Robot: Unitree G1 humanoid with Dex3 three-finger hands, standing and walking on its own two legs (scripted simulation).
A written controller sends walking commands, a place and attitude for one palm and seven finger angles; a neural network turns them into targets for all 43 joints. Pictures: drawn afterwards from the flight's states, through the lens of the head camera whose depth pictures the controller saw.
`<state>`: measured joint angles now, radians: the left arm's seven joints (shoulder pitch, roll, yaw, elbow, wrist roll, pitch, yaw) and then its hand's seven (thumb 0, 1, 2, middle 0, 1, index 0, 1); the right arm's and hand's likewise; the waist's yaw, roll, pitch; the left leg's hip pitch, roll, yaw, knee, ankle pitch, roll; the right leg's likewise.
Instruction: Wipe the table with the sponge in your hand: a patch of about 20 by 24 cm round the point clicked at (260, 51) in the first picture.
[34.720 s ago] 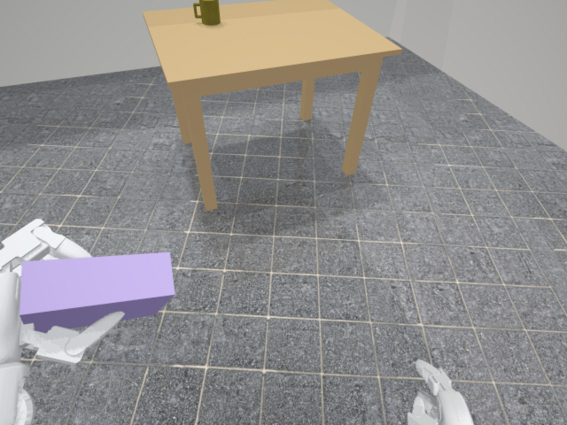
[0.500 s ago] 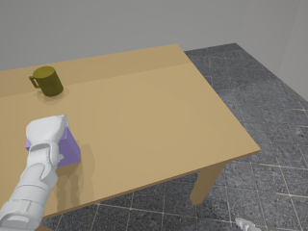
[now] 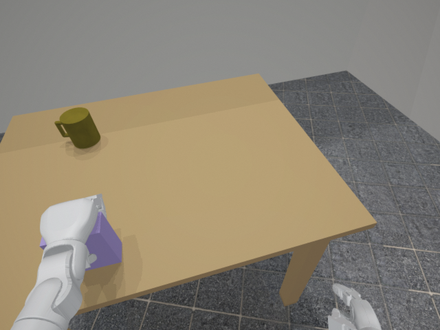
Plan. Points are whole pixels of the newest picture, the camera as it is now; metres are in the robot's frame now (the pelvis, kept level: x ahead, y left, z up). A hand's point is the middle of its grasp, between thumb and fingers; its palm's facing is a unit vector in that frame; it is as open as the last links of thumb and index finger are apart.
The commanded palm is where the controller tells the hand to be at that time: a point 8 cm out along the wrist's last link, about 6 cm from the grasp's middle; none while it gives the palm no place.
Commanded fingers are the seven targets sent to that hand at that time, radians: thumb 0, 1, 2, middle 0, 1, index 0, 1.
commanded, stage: wipe back along the first lane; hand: left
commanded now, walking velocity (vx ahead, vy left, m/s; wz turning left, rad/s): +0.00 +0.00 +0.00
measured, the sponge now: (90, 249) +0.27 +0.30 -0.02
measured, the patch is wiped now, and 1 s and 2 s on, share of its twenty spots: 0.95 0.95 0.95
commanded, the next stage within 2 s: lift the sponge slowly off the table in 0.32 s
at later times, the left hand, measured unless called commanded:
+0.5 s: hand (78, 256) +0.23 +0.29 +0.03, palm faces -0.02 -0.07 -1.00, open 9.3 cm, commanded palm +0.20 +0.28 +0.07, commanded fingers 0.00 0.10 1.30 -1.20 -1.60 -1.20 -1.60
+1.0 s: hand (77, 261) +0.22 +0.28 +0.04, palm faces -0.05 -0.12 -0.99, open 9.3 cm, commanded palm +0.19 +0.28 +0.10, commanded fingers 0.00 0.10 1.30 -1.20 -1.60 -1.20 -1.60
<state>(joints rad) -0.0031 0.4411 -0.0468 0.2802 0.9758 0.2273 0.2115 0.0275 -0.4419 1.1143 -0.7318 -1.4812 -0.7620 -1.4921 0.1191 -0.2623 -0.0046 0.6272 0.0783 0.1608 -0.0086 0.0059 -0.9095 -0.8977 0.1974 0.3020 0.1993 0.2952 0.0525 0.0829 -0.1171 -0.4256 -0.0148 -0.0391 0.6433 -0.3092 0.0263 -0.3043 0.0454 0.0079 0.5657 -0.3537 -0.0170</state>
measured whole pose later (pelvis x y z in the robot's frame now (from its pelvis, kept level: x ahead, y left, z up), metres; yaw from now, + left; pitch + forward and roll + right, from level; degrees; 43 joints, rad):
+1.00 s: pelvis -0.01 +0.00 +0.01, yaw +0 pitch +0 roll -1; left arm 0.15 0.42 -0.06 0.07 0.94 0.24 0.13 0.00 -0.47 1.11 -0.79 -1.42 -0.81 -1.43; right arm 0.06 -0.25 0.00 0.66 0.05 0.13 -0.04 0.01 -0.91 -0.90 0.20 0.30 0.20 0.30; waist 0.09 0.08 -0.05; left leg -0.31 -0.02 -0.04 0.58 -0.27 0.02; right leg -0.19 0.04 0.01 0.51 -0.32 -0.02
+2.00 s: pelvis -0.02 -0.01 +0.01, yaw +1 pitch -4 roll -1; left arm 0.06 0.51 -0.03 -0.03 0.89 0.28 -0.01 -0.01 -0.48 1.11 -0.80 -1.41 -0.83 -1.42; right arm 0.01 -0.28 0.03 0.68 0.06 0.11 -0.07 0.01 -0.91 -0.90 0.20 0.30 0.20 0.30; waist 0.11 0.10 0.01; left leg -0.18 -0.01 -0.05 0.46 -0.21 0.01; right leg -0.06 0.04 0.01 0.40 -0.27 -0.03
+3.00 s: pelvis -0.03 -0.01 +0.02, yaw +0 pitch -5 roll -1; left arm 0.07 0.54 0.00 -0.15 0.86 0.34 -0.05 -0.01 -0.48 1.10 -0.80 -1.41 -0.83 -1.42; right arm 0.00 -0.26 0.05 0.68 0.05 0.12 -0.05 0.01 -0.91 -0.90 0.20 0.30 0.20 0.30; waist 0.12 0.11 0.01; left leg -0.17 -0.02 -0.04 0.43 -0.18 0.02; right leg -0.07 0.04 0.02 0.38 -0.24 -0.02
